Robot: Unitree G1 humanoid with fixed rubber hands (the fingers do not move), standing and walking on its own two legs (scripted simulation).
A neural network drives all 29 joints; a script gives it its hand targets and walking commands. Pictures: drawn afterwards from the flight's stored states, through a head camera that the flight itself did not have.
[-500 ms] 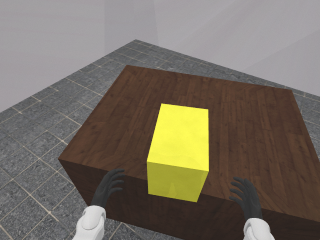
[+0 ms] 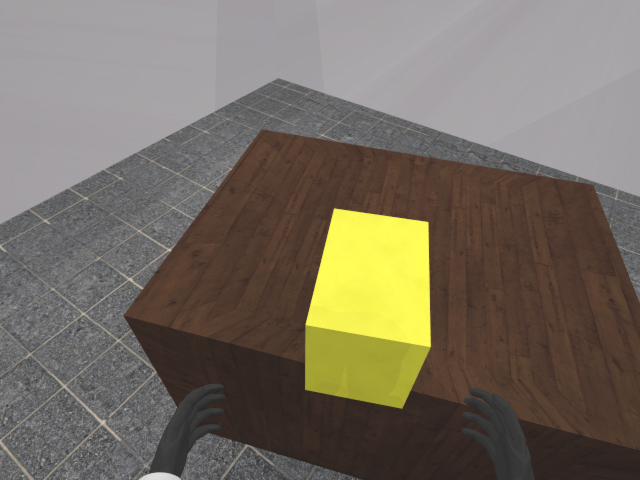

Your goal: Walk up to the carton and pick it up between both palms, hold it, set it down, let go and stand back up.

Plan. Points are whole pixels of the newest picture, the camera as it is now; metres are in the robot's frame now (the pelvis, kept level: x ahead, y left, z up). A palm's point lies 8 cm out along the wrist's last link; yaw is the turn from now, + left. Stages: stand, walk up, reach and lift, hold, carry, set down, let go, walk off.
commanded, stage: set down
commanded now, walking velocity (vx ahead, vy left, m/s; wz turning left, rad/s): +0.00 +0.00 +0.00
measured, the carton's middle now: (367, 305) +0.43 -0.07 -0.07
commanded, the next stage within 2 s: let go in 0.92 s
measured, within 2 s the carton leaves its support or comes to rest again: neither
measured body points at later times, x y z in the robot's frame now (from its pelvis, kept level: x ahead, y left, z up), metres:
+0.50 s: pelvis +0.02 +0.00 +0.01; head +0.02 +0.02 +0.46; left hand +0.19 +0.21 -0.08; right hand +0.17 -0.23 -0.07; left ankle +0.01 +0.11 -0.73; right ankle +0.01 -0.10 -0.73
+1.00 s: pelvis +0.01 +0.00 +0.01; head +0.01 +0.03 +0.46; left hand +0.17 +0.20 -0.08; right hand +0.17 -0.22 -0.07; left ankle +0.01 +0.11 -0.73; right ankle +0.01 -0.10 -0.73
